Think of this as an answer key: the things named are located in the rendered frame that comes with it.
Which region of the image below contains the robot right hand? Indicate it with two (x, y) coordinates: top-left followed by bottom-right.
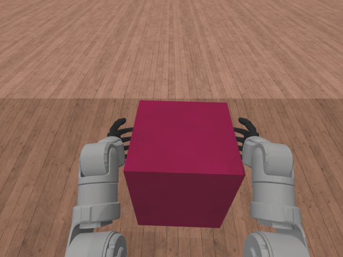
(233, 117), (259, 160)

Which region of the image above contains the left robot forearm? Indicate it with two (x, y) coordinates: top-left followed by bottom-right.
(65, 136), (125, 257)

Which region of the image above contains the right robot forearm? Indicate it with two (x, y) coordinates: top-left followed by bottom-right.
(242, 136), (311, 257)

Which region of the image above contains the robot left hand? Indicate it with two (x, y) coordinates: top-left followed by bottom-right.
(107, 118), (133, 159)

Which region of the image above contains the robot right upper arm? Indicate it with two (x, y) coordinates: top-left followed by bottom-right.
(243, 231), (310, 257)

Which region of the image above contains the carton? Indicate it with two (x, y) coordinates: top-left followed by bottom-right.
(123, 100), (245, 228)

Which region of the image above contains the robot left upper arm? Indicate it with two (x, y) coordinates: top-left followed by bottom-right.
(66, 231), (127, 257)

